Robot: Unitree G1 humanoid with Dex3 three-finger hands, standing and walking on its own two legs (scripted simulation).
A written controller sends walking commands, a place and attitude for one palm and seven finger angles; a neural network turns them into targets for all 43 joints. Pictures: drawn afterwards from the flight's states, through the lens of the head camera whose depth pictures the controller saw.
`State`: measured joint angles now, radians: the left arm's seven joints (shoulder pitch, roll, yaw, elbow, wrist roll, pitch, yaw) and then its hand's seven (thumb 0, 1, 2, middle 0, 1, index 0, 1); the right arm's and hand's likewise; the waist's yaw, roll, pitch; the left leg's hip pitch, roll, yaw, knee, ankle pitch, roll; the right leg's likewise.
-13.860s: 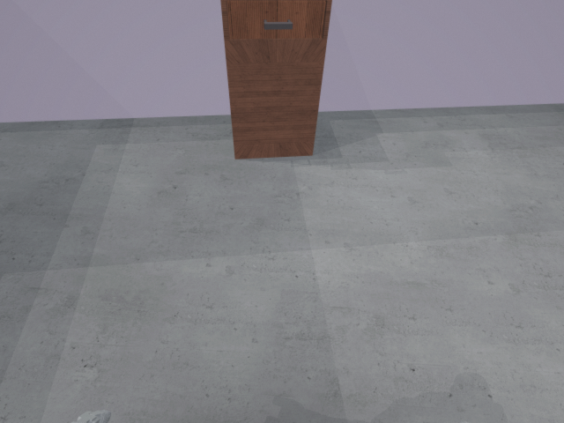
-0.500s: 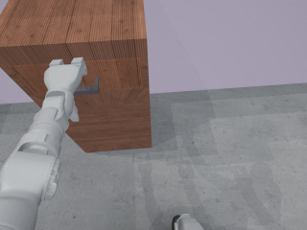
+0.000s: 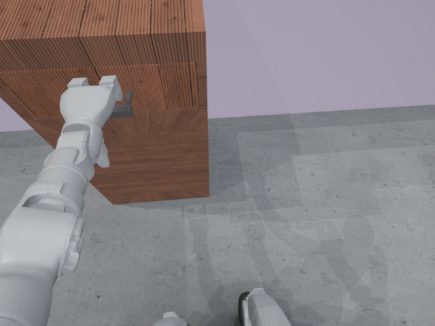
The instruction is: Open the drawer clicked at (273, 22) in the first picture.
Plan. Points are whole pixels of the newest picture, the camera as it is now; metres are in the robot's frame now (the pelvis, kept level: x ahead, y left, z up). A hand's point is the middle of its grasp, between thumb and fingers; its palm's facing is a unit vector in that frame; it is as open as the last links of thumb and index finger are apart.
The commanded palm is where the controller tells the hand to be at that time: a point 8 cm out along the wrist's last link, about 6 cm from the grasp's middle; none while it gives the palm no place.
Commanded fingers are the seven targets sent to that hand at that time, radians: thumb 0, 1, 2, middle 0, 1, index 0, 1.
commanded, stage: lower the fingers behind the handle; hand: left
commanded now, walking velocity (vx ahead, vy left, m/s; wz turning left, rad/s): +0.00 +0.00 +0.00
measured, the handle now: (105, 104) +0.57 +0.20 -0.01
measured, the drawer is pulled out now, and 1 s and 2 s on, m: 0.00 0.00 0.00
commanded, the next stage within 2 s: close the thumb around the handle in 1.04 s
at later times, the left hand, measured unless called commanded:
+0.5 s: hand (105, 129) +0.51 +0.19 -0.01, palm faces -0.06 +0.00 -1.00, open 13.8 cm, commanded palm +0.49 +0.19 +0.03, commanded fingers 0.00 -0.50 0.30 -0.30 -1.20 -0.30 -1.20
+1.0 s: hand (106, 134) +0.51 +0.19 -0.02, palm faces -0.06 -0.01 -1.00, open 13.8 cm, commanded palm +0.49 +0.20 +0.02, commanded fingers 0.00 -0.50 0.30 -0.30 -1.20 -0.30 -1.20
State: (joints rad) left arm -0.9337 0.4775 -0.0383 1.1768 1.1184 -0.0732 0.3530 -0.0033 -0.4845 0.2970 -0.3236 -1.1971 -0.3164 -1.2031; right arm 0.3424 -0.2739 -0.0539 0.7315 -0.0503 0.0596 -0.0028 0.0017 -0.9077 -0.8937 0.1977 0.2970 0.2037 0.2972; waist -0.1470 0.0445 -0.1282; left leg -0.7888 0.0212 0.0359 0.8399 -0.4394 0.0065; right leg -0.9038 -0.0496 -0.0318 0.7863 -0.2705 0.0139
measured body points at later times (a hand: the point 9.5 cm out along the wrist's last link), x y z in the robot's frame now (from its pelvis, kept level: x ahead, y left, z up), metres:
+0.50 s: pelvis +0.00 +0.00 -0.01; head +0.13 -0.01 +0.42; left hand +0.51 +0.19 +0.05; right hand +0.00 -0.27 -0.15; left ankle -0.04 +0.12 -0.69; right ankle +0.05 -0.13 -0.69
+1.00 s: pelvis -0.01 +0.00 -0.03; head +0.14 -0.01 +0.40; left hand +0.51 +0.19 +0.03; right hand -0.01 -0.27 -0.16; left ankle -0.04 +0.12 -0.69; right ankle +0.05 -0.13 -0.69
